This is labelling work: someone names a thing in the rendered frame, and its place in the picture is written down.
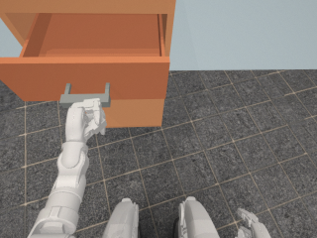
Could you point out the handle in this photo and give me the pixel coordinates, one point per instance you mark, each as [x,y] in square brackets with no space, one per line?
[67,99]

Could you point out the left robot hand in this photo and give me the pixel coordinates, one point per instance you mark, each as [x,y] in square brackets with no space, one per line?
[77,120]

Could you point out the robot left shin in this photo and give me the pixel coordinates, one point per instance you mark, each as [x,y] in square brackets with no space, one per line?
[134,231]

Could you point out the cabinet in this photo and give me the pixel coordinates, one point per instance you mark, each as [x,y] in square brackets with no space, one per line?
[18,16]

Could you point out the drawer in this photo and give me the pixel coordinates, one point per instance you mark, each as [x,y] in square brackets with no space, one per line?
[89,50]

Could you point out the robot right thigh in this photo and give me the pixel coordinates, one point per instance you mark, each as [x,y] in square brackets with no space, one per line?
[193,216]

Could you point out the robot left forearm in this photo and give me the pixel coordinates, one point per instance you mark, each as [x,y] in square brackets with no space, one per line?
[60,215]

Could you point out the right robot hand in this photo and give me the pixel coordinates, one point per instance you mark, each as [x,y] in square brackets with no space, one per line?
[258,230]

